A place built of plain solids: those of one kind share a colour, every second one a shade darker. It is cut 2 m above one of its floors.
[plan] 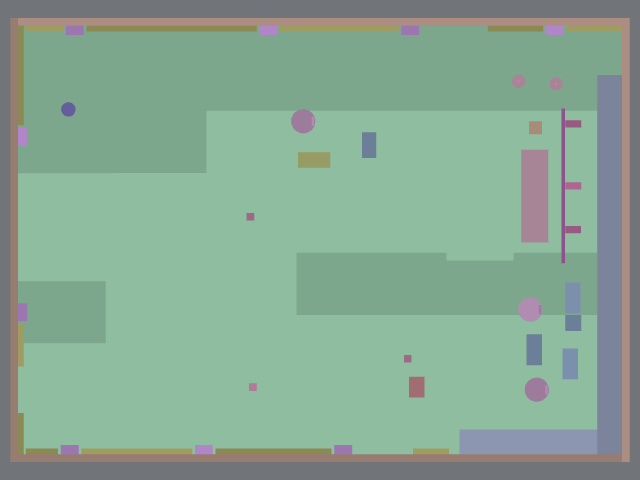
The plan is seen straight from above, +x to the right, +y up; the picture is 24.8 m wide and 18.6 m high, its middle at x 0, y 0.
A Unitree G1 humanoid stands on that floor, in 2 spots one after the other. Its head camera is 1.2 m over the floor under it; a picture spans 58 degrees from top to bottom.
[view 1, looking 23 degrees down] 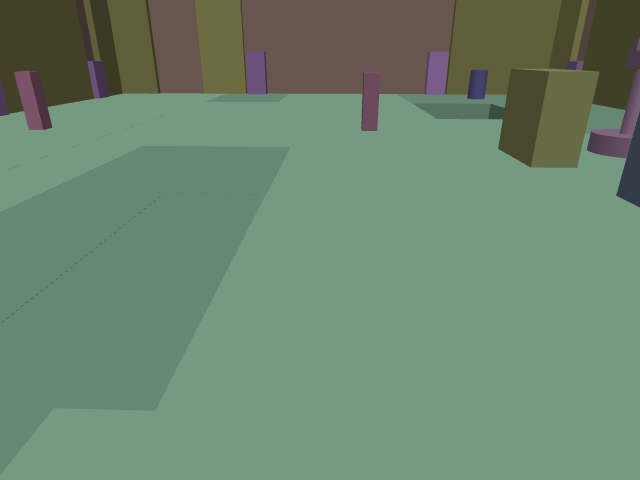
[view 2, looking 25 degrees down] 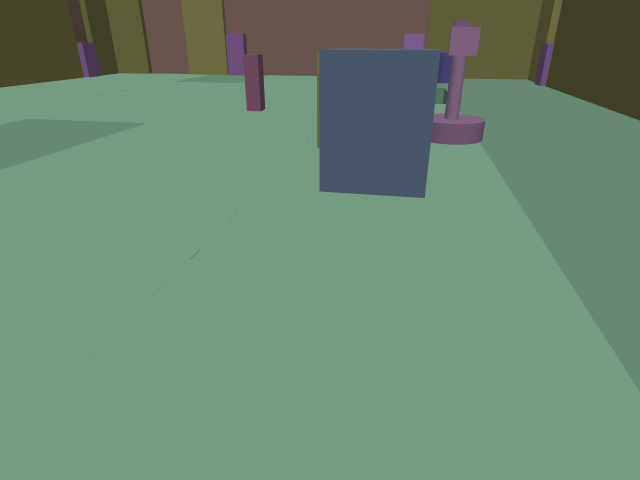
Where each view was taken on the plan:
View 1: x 6.10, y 0.23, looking -178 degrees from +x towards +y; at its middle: floor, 3.45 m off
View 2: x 6.10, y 3.95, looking -169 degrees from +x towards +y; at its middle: floor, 3.19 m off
